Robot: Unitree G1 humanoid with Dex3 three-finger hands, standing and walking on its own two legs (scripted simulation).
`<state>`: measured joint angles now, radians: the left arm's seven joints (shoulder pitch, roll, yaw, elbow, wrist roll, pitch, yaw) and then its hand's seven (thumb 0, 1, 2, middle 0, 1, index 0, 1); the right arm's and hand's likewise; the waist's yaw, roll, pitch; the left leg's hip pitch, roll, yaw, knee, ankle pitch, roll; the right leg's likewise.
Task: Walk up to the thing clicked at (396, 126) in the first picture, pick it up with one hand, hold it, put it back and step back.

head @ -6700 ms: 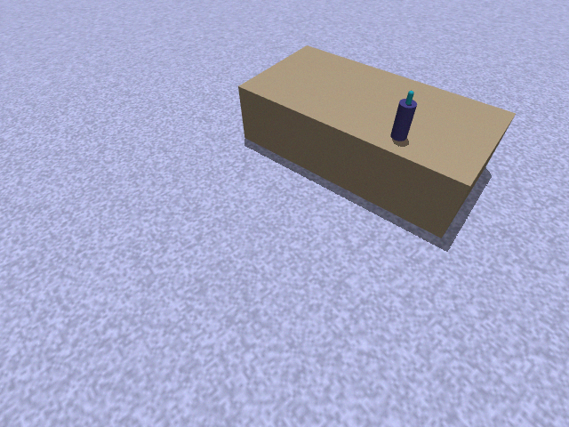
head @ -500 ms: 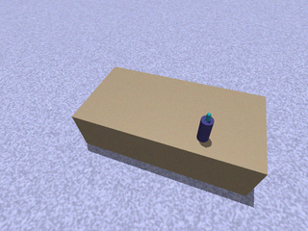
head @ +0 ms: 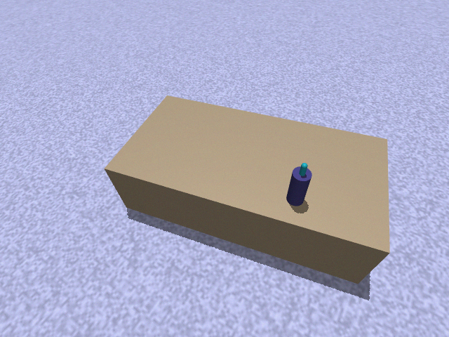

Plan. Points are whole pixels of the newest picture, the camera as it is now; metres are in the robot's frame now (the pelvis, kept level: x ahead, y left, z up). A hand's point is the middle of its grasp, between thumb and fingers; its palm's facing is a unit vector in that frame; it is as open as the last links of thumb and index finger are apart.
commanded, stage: stand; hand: right
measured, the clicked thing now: (299, 182) +0.69 -0.23 -0.35
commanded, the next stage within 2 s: walk up in 0.82 s
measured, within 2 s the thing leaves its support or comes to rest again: neither
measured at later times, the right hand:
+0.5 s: hand out of the picture +0.08 -0.25 -0.16, palm faces -0.05 +0.94 -0.34, open 7.4 cm
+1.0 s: hand out of the picture +0.09 -0.25 -0.15, palm faces -0.03 +0.93 -0.36, open 7.4 cm
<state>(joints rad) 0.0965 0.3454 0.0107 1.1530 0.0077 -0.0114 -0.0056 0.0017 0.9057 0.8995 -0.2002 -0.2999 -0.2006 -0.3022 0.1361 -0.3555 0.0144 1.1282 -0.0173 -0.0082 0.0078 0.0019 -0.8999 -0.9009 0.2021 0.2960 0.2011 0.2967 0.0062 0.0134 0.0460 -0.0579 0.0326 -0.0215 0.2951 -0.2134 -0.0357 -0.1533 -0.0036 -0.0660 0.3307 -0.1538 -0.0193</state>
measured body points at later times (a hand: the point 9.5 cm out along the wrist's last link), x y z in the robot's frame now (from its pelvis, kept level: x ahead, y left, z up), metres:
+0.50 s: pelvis +0.01 +0.00 +0.00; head +0.02 +0.00 +0.45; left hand +0.09 +0.30 -0.13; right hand +0.08 -0.30 -0.14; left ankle -0.03 +0.14 -0.75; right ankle +0.02 -0.10 -0.75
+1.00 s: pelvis +0.01 +0.03 +0.00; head +0.03 +0.02 +0.44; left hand +0.06 +0.35 -0.12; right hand +0.09 -0.30 -0.13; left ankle +0.02 +0.17 -0.71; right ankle +0.02 -0.10 -0.75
